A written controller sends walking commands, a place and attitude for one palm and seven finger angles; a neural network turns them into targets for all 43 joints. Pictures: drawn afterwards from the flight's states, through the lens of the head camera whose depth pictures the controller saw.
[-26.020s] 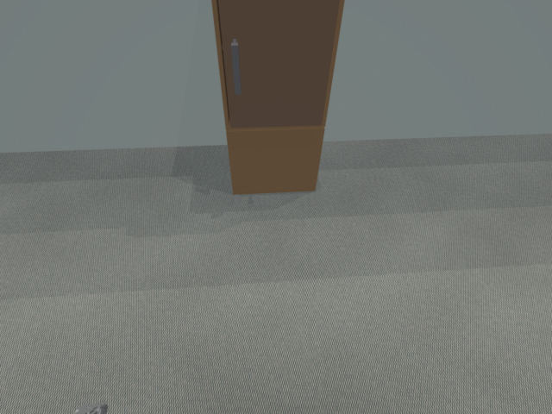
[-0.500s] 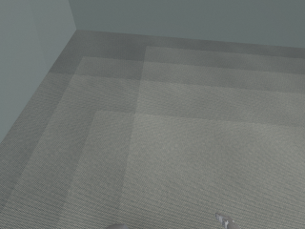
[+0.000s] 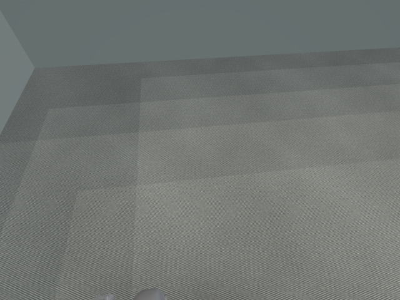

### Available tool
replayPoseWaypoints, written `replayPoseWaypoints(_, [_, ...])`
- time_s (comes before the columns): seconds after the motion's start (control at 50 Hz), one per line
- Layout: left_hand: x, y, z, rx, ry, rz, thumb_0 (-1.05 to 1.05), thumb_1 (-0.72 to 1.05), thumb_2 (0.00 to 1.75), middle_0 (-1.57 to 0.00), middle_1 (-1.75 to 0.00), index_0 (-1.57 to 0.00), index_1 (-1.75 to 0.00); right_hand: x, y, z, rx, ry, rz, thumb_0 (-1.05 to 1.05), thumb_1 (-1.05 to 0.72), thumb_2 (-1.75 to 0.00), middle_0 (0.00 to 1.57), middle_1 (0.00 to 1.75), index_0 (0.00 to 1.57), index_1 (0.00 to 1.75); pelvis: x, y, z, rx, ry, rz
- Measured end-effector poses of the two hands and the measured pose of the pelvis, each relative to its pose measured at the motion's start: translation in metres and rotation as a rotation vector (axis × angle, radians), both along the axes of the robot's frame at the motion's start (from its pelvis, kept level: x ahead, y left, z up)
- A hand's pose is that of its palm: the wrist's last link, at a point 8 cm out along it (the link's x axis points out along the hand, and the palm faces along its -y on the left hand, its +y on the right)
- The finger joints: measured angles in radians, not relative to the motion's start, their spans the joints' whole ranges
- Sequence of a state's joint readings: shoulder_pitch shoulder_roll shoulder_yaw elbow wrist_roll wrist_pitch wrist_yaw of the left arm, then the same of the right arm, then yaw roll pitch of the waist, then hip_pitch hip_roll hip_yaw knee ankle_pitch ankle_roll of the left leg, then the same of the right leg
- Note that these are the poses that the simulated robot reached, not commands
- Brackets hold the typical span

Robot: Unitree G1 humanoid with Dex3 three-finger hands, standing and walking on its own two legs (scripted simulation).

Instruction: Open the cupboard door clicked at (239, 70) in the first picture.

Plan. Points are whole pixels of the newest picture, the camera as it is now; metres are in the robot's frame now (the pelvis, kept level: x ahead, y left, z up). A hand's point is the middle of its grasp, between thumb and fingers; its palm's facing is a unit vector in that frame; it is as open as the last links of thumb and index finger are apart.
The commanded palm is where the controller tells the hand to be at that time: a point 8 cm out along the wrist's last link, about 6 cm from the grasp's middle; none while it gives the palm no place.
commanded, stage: turn to face it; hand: left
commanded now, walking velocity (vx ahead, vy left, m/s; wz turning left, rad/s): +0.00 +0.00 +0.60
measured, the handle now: out of the picture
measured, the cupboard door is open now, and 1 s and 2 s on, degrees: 43 43 43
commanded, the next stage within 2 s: none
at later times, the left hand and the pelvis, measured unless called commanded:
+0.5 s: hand (113, 298) +0.16 +0.20 -0.16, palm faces +0.26 -0.93 -0.27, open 7.4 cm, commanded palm none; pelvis +0.11 -0.03 -0.01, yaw +15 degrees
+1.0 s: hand out of the picture +0.06 +0.15 -0.19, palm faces +0.59 -0.76 -0.28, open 7.4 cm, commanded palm none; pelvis +0.16 -0.05 -0.02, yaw +36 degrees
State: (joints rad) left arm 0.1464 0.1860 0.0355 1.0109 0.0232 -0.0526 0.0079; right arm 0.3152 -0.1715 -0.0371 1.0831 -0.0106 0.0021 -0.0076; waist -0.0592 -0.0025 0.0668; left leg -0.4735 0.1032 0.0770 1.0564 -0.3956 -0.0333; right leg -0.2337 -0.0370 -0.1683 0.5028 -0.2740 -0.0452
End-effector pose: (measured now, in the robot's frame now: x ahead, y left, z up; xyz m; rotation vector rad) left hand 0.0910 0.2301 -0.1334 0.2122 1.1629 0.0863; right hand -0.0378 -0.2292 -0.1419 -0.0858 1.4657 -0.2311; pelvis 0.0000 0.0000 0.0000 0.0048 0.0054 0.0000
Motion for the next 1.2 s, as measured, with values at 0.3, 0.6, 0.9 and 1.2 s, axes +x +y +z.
replayPoseWaypoints(0.3, [0.016, 0.028, -0.029, -0.019, 0.118, 0.236, 0.01, 0.92, 0.89, -0.2, -0.3, -0.2, -0.3, 0.203, 0.006, -0.001, -0.06, -0.181, 0.262, 0.01, -0.92, -0.9, 0.2, 0.29, 0.2, 0.3, 0.084, 0.012, -0.016, -0.011, 0.031, 0.152])
replayPoseWaypoints(0.6, [0.03, -0.013, 0.013, 0.092, 0.011, 0.386, 0.01, 0.9, 0.89, -0.2, -0.3, -0.2, -0.3, 0.321, -0.04, -0.008, 0.009, -0.221, 0.43, 0.01, -0.9, -0.9, 0.2, 0.3, 0.2, 0.3, 0.124, -0.048, -0.008, 0.02, 0.038, 0.335])
replayPoseWaypoints(0.9, [-0.061, -0.058, -0.016, -0.01, 0.183, 0.667, 0.01, 0.9, 0.89, -0.2, -0.3, -0.2, -0.3, 0.443, 0.034, 0.008, 0.037, -0.35, 0.758, 0.01, -0.91, -0.9, 0.2, 0.29, 0.19, 0.3, 0.154, -0.046, -0.017, 0.032, 0.025, 0.564])
replayPoseWaypoints(1.2, [-0.007, -0.045, 0.01, 0.105, -0.003, 0.779, 0.01, 0.9, 0.89, -0.2, -0.3, -0.2, -0.3, 0.454, 0.02, -0.01, 0.071, -0.233, 0.863, 0.0, -0.9, -0.9, 0.2, 0.3, 0.2, 0.3, 0.189, -0.078, -0.014, 0.006, 0.021, 0.731])
